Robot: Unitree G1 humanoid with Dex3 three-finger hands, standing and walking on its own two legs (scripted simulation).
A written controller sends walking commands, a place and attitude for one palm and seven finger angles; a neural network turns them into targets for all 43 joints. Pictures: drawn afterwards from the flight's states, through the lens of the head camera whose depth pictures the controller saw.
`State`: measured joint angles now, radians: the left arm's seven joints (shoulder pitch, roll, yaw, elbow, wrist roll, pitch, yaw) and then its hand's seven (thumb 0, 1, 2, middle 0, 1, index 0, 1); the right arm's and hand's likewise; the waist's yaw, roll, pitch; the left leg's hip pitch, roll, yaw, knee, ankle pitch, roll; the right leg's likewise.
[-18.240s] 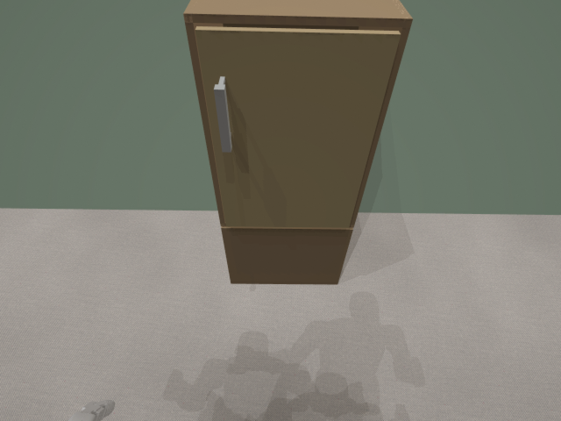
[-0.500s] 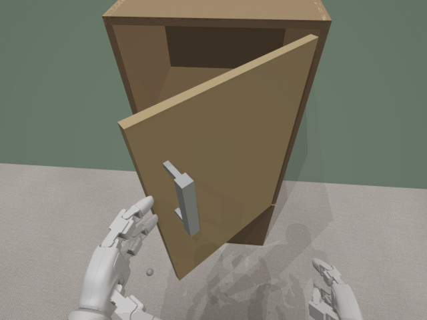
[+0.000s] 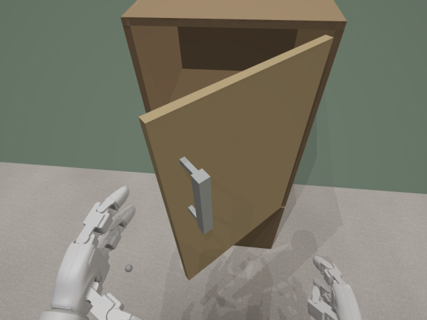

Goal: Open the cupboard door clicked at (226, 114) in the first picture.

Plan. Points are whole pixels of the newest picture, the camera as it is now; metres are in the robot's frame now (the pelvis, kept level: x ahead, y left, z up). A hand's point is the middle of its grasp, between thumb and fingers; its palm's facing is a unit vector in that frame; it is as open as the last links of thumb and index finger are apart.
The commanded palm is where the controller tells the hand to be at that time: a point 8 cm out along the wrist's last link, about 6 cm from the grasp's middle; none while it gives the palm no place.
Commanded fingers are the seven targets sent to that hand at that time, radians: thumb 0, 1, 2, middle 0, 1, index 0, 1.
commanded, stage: draw the hand back to the body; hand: left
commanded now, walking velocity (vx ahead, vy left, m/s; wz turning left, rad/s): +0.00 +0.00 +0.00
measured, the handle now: (196, 197) +0.31 +0.05 +0.10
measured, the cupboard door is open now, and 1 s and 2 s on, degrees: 45 45 45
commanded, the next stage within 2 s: step back with the hand held close in 1.36 s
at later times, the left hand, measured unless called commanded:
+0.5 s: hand (67, 252) +0.18 +0.21 +0.15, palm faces +0.22 -0.93 -0.30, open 14.7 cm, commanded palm +0.14 +0.26 +0.18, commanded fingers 0.00 0.09 0.56 -0.17 -0.30 -0.17 -0.30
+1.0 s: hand (11, 207) +0.21 +0.27 +0.21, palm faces +0.43 -0.80 -0.41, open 8.9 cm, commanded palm +0.16 +0.31 +0.23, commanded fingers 0.00 0.90 0.90 -0.20 -0.30 -0.20 -0.30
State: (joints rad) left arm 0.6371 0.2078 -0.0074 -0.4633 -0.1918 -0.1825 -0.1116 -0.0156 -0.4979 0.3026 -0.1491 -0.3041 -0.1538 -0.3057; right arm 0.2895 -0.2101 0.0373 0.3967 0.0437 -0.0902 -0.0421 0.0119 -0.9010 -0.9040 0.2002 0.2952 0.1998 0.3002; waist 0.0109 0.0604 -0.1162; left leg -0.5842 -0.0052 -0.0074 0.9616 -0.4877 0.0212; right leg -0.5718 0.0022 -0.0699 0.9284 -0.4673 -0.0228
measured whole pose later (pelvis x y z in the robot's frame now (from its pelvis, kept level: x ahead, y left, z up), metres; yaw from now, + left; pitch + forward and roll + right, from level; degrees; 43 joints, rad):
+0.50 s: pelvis +0.01 +0.01 +0.03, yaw +0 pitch +1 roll -2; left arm 0.63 0.29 0.11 -0.54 -0.07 -0.02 0.08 -0.01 -0.22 0.42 -0.16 -0.30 -0.16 -0.31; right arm 0.27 -0.22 0.06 0.47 0.02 -0.12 -0.10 0.01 -0.90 -0.90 0.20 0.30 0.20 0.30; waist 0.04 0.06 -0.06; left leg -0.36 -0.01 0.00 0.74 -0.40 0.04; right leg -0.33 0.00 -0.06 0.68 -0.36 0.00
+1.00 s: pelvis +0.02 +0.01 +0.05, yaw -1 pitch -3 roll -1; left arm 0.50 0.35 0.32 -0.44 -0.07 -0.05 0.13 0.00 0.63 0.79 -0.20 -0.30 -0.20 -0.31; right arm 0.20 -0.23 0.04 0.61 0.00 -0.11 -0.08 0.01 -0.90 -0.90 0.20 0.30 0.20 0.30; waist 0.06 0.06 0.01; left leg -0.13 -0.02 0.01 0.47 -0.29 0.03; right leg -0.12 0.00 -0.04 0.44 -0.27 0.00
